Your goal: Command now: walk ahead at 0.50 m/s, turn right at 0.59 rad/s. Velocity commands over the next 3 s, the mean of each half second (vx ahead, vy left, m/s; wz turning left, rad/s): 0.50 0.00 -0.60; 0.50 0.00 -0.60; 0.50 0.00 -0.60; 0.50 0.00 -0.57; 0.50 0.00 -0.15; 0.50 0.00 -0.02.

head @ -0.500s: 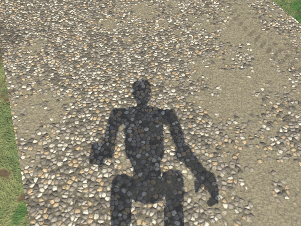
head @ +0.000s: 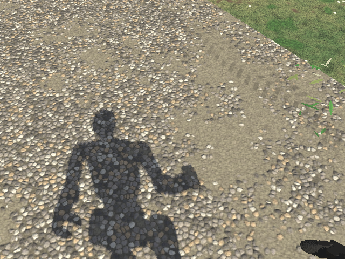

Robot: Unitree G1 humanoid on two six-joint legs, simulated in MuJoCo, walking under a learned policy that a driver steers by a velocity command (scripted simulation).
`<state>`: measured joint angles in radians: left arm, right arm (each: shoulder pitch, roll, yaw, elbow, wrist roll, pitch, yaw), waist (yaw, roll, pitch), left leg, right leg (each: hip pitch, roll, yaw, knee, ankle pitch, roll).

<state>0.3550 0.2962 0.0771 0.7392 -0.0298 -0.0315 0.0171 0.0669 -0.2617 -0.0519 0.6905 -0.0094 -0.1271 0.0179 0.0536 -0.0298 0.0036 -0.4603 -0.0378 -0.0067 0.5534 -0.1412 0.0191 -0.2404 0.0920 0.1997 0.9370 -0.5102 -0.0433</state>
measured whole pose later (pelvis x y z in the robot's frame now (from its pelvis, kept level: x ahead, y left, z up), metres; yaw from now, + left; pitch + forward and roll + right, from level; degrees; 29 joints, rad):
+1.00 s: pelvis +0.53 -0.14 +0.00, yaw -36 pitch +2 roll +1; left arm 0.37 0.31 0.07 0.72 -0.03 -0.03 0.02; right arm 0.07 -0.28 -0.05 0.68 -0.01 -0.12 0.02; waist 0.06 -0.02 0.01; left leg -0.46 -0.03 0.00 0.57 -0.15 0.02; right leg -0.23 0.08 0.20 0.92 -0.51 -0.04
